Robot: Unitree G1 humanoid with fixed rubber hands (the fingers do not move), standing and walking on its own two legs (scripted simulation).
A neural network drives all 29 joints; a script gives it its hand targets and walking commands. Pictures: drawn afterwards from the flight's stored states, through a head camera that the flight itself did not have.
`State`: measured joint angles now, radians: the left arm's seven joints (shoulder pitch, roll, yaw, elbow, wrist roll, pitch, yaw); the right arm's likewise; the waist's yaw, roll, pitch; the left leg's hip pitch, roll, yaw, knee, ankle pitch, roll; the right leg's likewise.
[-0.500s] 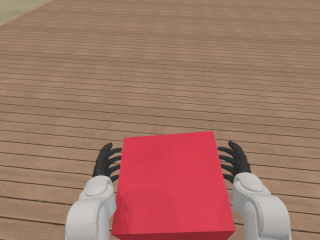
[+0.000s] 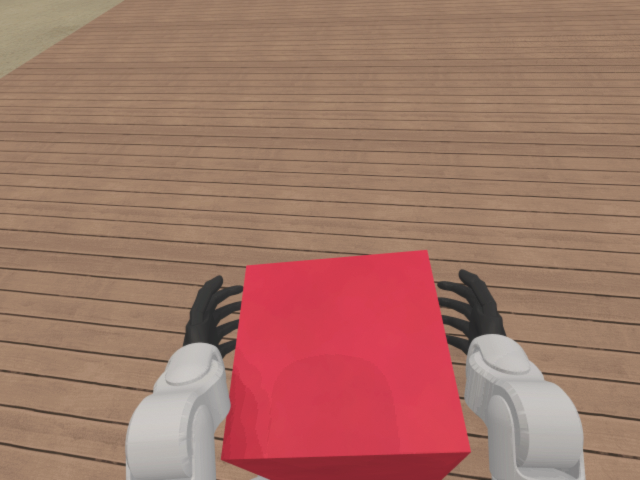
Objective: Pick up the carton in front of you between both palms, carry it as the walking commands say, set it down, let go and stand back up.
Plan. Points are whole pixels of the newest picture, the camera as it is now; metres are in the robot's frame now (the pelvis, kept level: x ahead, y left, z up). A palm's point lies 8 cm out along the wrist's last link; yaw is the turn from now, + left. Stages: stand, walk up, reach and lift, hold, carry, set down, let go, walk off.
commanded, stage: carry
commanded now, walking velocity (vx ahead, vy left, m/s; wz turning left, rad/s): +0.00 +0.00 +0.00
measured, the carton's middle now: (348, 379) +0.24 -0.01 +0.00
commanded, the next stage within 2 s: hold in 1.70 s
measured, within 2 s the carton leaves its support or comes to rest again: neither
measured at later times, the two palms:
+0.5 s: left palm (225, 220) +0.45 +0.16 +0.10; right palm (430, 215) +0.44 -0.14 +0.09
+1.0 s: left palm (244, 223) +0.47 +0.14 +0.06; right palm (434, 220) +0.46 -0.16 +0.06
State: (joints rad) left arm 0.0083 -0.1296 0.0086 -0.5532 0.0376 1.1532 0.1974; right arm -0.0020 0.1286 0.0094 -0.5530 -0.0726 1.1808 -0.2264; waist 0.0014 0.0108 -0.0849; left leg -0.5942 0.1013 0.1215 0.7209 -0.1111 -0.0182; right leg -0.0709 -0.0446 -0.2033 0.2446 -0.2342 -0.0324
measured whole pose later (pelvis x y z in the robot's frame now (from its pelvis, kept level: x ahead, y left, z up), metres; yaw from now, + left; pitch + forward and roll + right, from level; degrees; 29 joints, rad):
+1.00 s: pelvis +0.22 +0.00 -0.02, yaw -2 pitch +2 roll +0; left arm -0.07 -0.13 0.03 -0.30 0.15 1.10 0.14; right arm -0.07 0.13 -0.02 -0.28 -0.15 1.11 -0.16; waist -0.01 -0.01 -0.11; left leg -0.30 0.07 0.20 0.53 -0.27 0.01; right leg -0.17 -0.05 -0.13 0.51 -0.37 0.00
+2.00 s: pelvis +0.16 +0.00 -0.01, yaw -4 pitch -7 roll +0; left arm -0.25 -0.15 0.19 0.20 0.28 0.70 0.01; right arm -0.23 0.15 -0.20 0.24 -0.26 0.71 -0.01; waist 0.00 -0.03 0.04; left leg -0.11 0.01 0.00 0.34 -0.12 -0.01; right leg -0.01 0.02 0.03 0.37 -0.24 -0.01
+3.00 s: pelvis +0.16 +0.01 -0.02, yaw -6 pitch +6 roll +0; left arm -0.50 -0.23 0.49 0.49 0.44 0.36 -0.02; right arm -0.46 0.21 -0.46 0.55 -0.44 0.38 0.00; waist 0.03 -0.03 0.05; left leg -0.48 -0.03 -0.06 0.56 -0.20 -0.01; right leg -0.40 0.05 0.09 0.60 -0.31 0.00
